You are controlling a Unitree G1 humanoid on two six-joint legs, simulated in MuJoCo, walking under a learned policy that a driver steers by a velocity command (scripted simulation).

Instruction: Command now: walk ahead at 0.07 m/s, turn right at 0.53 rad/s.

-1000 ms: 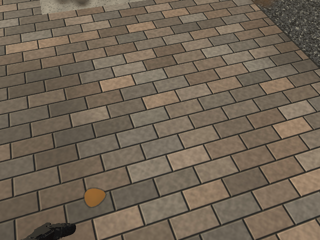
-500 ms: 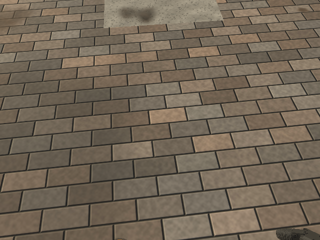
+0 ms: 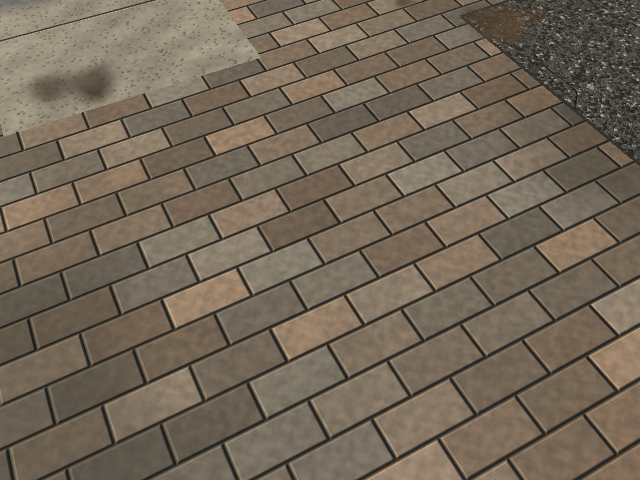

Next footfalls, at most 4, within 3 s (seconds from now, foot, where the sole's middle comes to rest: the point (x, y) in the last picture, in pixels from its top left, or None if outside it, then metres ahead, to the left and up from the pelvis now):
0.06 right None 0.09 -0.13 -0.78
0.52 left None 0.13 0.10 -0.78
0.90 right None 0.00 -0.14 -0.78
1.46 left None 0.10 0.09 -0.78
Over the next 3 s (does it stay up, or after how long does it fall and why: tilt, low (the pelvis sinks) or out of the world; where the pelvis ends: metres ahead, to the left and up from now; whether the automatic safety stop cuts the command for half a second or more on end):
stays up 0.52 -0.21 0.01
